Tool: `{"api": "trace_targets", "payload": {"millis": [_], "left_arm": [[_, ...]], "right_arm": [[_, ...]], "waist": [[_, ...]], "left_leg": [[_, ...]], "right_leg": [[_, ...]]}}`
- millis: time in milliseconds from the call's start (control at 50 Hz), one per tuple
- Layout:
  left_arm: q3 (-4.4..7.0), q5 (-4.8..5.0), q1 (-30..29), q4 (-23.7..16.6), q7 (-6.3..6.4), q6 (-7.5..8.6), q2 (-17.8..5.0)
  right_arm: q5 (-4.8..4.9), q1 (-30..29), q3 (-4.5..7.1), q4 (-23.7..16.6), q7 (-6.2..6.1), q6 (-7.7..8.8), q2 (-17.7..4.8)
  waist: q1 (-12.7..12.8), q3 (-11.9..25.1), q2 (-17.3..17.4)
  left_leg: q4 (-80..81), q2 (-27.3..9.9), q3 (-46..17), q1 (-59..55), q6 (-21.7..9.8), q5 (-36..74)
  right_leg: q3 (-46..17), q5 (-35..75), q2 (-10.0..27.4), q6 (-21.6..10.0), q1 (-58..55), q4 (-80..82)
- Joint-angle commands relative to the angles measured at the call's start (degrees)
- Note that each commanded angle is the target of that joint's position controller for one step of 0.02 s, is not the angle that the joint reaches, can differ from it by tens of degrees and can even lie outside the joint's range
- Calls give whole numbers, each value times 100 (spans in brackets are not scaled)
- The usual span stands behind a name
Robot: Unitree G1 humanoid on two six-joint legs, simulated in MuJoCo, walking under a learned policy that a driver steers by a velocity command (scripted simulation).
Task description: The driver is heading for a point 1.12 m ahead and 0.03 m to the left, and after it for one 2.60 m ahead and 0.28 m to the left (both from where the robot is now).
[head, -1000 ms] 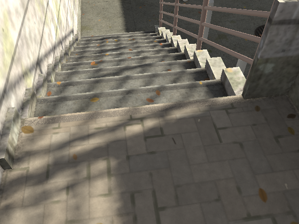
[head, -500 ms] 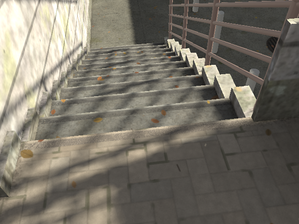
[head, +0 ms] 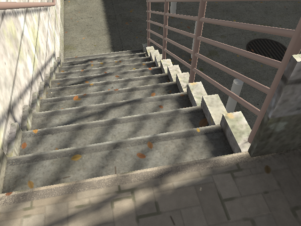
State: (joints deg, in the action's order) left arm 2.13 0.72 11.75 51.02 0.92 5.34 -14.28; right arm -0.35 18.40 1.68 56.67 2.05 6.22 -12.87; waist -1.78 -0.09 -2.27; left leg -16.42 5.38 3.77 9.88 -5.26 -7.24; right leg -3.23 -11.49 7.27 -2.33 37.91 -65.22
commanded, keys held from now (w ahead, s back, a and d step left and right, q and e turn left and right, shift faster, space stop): w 1.00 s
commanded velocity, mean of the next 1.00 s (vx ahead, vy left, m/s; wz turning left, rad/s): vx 0.50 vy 0.00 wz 0.00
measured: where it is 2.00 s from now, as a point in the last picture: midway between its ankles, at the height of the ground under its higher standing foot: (163, 150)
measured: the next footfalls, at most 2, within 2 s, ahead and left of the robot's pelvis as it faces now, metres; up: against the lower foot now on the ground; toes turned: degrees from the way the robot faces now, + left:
right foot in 0.30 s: +0.34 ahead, -0.17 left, +0.00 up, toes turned -2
left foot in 0.90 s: +0.67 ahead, +0.05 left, +0.00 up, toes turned +3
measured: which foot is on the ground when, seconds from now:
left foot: down 0.00-0.32, up 0.34-0.88, down 0.90-1.00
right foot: up 0.00-0.28, down 0.30-0.92, up 0.94-1.00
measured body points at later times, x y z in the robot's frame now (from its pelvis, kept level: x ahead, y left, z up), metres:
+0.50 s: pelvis +0.28 -0.09 +0.00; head +0.30 -0.10 +0.45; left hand +0.31 +0.15 -0.14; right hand +0.36 -0.34 -0.14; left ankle +0.27 +0.07 -0.66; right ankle +0.30 -0.17 -0.74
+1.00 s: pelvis +0.56 -0.03 -0.02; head +0.57 -0.03 +0.43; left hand +0.51 +0.20 -0.16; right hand +0.69 -0.27 -0.14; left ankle +0.63 +0.05 -0.74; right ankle +0.37 -0.16 -0.64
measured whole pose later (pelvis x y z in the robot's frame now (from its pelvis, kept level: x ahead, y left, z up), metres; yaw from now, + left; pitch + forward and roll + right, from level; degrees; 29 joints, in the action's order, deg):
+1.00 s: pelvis +0.56 -0.03 -0.02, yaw +0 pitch +2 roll +0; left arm 1.6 -4.2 26.2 59.4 -4.6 5.6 -10.1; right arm -3.4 7.5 3.5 53.5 1.4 5.9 -11.3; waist 0.3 1.4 0.1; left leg -30.2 2.2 4.4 24.0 -4.8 -8.8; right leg -2.9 -27.8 -0.9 -3.1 14.2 -65.7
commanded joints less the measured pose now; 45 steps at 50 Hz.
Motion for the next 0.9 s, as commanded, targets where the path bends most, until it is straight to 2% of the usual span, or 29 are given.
{"api": "trace_targets", "payload": {"millis": [20,40,60,100,120,200,260,280,300,320,340,360,380,400,420,440,460,480,500,520,540,560,620,680,740,780,840,880,900], "left_arm": [[79,-71,224,-228,37,-28,-257],[-237,-857,145,-168,-256,-107,349],[-180,-854,5,-195,-354,-183,310],[-123,-629,-491,-380,-440,-255,-5],[-107,-580,-691,-470,-438,-268,-120],[-110,-481,-1180,-727,-349,-229,-233],[-38,-389,-1213,-714,-319,-144,-315],[34,-321,-1007,-664,-302,-88,-426],[168,-251,-336,-499,-274,-22,-691],[184,-316,776,-246,-271,-3,-901],[157,-406,2227,129,-232,-41,-821],[179,-583,2481,395,-161,63,-715],[204,-480,1651,284,-103,149,-744],[121,-423,1127,183,-41,135,-452],[5,-339,975,174,-17,118,-128],[-63,-360,829,116,4,112,92],[-94,-401,867,105,-4,126,187],[-3,-397,921,83,-75,170,-23],[29,-428,995,84,-134,211,-63],[1,-542,1164,139,-192,236,56],[-4,-584,1362,219,-249,260,74],[22,-566,1480,271,-328,279,-35],[-45,-483,1831,497,-473,285,66],[-68,-512,2143,702,-533,266,-8],[-56,-600,2512,1021,-522,191,-29],[-93,-643,2561,1132,-551,116,66],[21,-506,2451,1142,-505,54,-177],[132,-503,2167,1059,-460,21,-406],[159,-558,2218,1019,-466,22,-454]], "right_arm": [[6,-226,114,-312,-110,100,-737],[-590,80,-152,-260,1,241,173],[-501,353,-122,-133,95,251,15],[-353,602,-65,-31,215,230,-414],[-337,774,-43,34,242,219,-568],[-352,943,-73,179,166,116,-566],[-305,830,29,185,48,-22,-712],[-308,835,45,196,12,-38,-737],[-390,741,19,101,36,-42,-584],[-451,1406,-114,38,40,-10,-48],[-496,1595,-229,-36,200,35,233],[-303,215,6,-315,240,58,-371],[-257,-151,70,-384,114,99,-413],[-345,-34,96,-333,-17,94,-411],[-432,12,46,-325,-111,84,-148],[-480,-54,-12,-367,-131,44,93],[-460,-1,-15,-408,-123,-22,247],[-401,90,-12,-355,-71,-55,270],[-357,61,1,-349,0,-83,184],[-327,-64,11,-365,49,-123,114],[-319,-274,3,-438,83,-164,112],[-333,-508,4,-526,104,-215,102],[-361,-1065,-18,-757,158,-370,129],[-322,-1418,71,-889,173,-416,-82],[-232,-1758,102,-926,120,-396,-82],[-232,-2149,94,-1014,142,-405,25],[-249,-2398,155,-1086,98,-387,-57],[-183,-1996,249,-928,54,-337,-219],[-92,-1246,341,-659,-1,-269,-438]], "waist": [[272,-299,430],[114,-265,345],[48,-411,475],[-87,-421,600],[-139,-459,572],[-177,-525,595],[-65,-366,547],[110,-157,570],[402,370,437],[465,1766,-561],[1030,2543,-1426],[1332,912,-611],[966,-53,-392],[655,-87,-242],[441,-34,-96],[285,-107,44],[170,-70,116],[97,-207,41],[117,-185,16],[133,-118,9],[162,-170,-41],[164,-256,-49],[224,-206,-190],[266,-274,-82],[336,-322,-118],[393,-258,-154],[347,-306,-212],[63,0,-276],[-95,372,-132]], "left_leg": [[1137,-1592,-1161,605,-981,466],[1010,-1631,-1078,372,-1052,332],[1020,-1561,-958,397,-1031,293],[980,-1573,-916,354,-1031,280],[952,-1707,-992,56,-1078,391],[795,-2087,-1145,-1328,-978,833],[421,-2128,-1001,-1765,-737,1569],[42,-1914,-821,-1485,-581,2366],[-848,-1456,-465,-946,-292,2807],[-2559,-737,-171,478,144,1377],[-4145,92,-351,2393,402,-2302],[-5088,-234,-1067,3456,68,-2408],[-5333,-666,-1063,3585,-85,-1828],[-5127,-980,-1042,3077,-160,-1435],[-4927,-1151,-1040,2713,-172,-1112],[-4833,-1247,-988,2513,-112,-851],[-4729,-1240,-940,2454,-63,-679],[-4594,-1230,-865,2580,-14,-532],[-4412,-1221,-750,2683,44,-291],[-4284,-1225,-686,2855,140,65],[-4042,-1236,-618,3067,226,415],[-3735,-1230,-511,3150,310,694],[-2884,-1110,-362,2916,353,1393],[-2305,-1012,-526,3163,335,1716],[-1951,-995,-579,3588,305,1571],[-1975,-914,-402,3234,233,1151],[-1520,-736,-197,2852,65,292],[-1303,-375,216,1464,-145,390],[-1583,-274,138,-142,-370,1028]], "right_leg": [[-11,924,242,155,98,828],[92,1409,188,82,79,1522],[212,1593,72,53,-46,1959],[374,1642,-130,61,-373,2466],[347,1623,-177,37,-290,2671],[166,1210,-263,-188,-35,3509],[395,992,-461,-347,-681,3911],[589,1213,-638,-467,-1529,3952],[568,1436,-662,-658,-2904,3624],[-554,2246,251,-1551,-5476,3348],[-3171,806,1513,-2379,-7376,4491],[-3252,-706,1230,-1613,-6271,5155],[-2544,-1271,1142,-1288,-4943,5325],[-2146,-997,1017,-1288,-4196,5522],[-1808,-297,933,-1322,-3754,5648],[-1496,159,855,-1321,-3424,5801],[-1307,461,781,-1333,-3333,5914],[-982,920,681,-1385,-3256,5924],[-741,1294,594,-1423,-3222,5928],[-602,1662,570,-1457,-3273,5870],[-476,2108,545,-1489,-3267,5810],[-337,2685,522,-1514,-3134,5761],[-86,3342,425,-1422,-3047,5684],[-116,3405,531,-1324,-3526,5596],[-29,3375,664,-1208,-4294,5470],[52,3359,654,-1123,-4251,5391],[13,3918,763,-964,-4585,5087],[295,5169,554,-769,-4219,4427],[484,5277,195,-508,-3344,3633]]}}
Keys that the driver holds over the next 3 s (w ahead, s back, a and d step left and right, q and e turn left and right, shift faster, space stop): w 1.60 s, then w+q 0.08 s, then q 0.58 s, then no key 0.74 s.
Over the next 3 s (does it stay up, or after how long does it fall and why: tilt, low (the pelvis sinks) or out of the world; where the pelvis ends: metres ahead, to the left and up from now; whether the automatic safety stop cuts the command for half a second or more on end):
stays up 1.24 -0.09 -0.33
